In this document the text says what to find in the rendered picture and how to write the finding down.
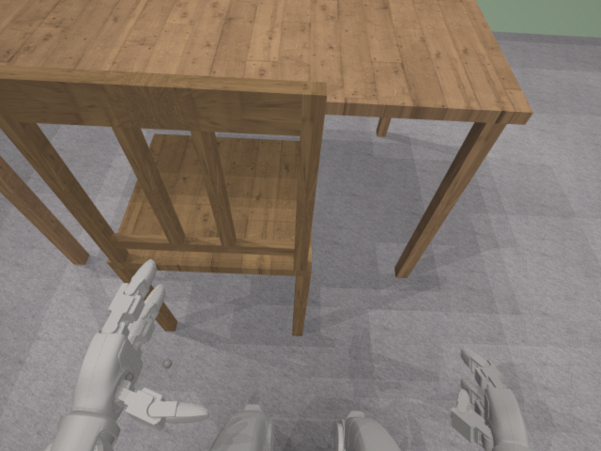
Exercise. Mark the right robot thigh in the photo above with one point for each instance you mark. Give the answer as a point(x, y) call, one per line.
point(362, 434)

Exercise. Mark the robot left forearm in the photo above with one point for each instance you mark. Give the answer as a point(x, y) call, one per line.
point(85, 431)

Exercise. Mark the table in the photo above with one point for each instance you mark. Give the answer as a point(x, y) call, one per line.
point(416, 59)

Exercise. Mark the right robot hand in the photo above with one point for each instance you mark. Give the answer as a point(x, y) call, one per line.
point(496, 417)

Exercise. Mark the chair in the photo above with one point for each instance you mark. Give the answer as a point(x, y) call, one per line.
point(201, 203)

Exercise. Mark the left robot hand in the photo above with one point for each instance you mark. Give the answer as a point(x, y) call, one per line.
point(114, 351)

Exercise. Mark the robot right shin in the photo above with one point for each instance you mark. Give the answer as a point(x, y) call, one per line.
point(355, 414)

